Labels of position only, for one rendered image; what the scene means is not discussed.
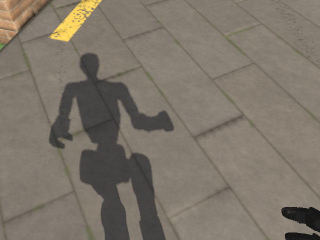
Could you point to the robot right hand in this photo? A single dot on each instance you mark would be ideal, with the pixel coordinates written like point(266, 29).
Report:
point(309, 216)

